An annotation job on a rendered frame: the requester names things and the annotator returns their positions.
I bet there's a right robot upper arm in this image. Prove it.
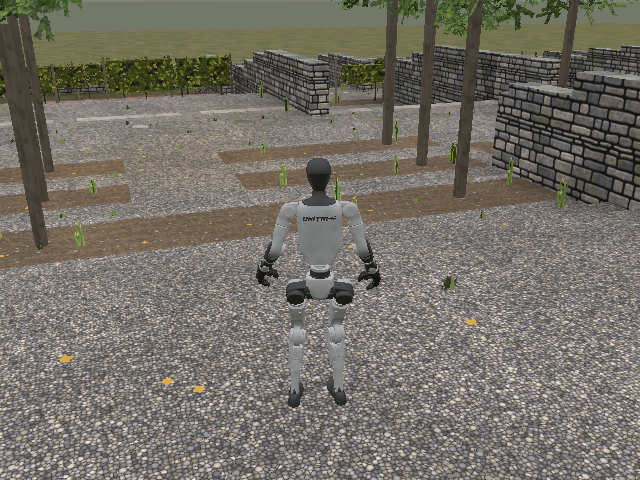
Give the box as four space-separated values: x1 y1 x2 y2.
340 201 369 255

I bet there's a left robot upper arm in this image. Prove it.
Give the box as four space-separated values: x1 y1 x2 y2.
269 202 298 256

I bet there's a robot right forearm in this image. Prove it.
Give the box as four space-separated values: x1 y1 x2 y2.
359 239 378 274

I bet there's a robot left forearm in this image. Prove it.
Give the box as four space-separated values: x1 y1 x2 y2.
259 241 279 272

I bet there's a left robot hand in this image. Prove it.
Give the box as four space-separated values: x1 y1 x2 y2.
256 265 279 287

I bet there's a robot right thigh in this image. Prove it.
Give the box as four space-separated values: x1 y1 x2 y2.
326 279 354 344

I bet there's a robot left foot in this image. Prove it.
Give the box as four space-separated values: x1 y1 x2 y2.
288 382 304 408

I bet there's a right robot hand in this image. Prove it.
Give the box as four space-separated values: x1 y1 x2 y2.
358 269 381 290

